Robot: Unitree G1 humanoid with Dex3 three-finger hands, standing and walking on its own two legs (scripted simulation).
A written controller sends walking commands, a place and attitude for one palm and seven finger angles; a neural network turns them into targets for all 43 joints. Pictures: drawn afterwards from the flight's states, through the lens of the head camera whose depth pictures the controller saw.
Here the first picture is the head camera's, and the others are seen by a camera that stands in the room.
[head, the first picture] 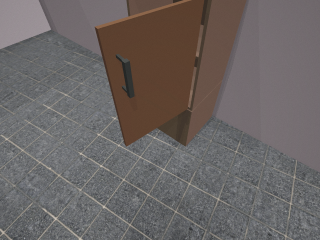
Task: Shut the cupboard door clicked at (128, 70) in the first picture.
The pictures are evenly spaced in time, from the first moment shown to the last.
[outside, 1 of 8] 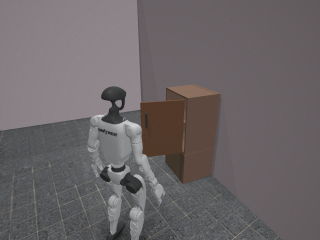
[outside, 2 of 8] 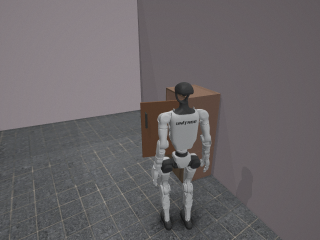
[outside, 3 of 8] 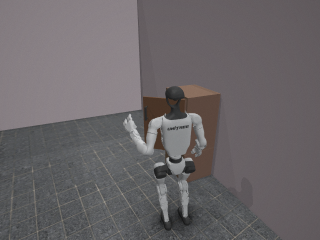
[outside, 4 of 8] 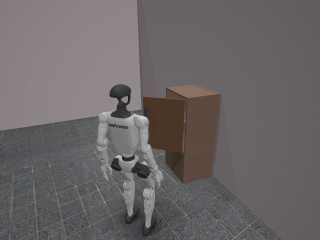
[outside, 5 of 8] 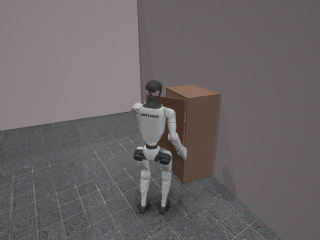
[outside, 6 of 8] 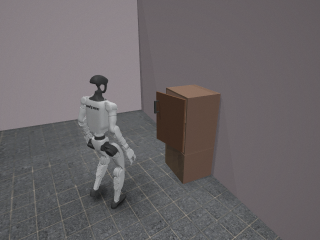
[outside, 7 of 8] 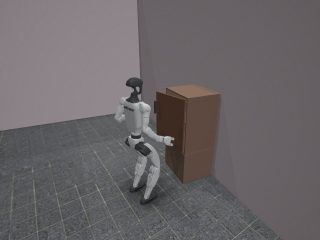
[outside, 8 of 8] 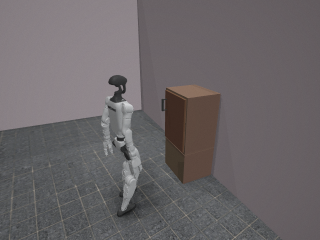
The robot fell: no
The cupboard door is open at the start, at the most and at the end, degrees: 78 78 0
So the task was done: yes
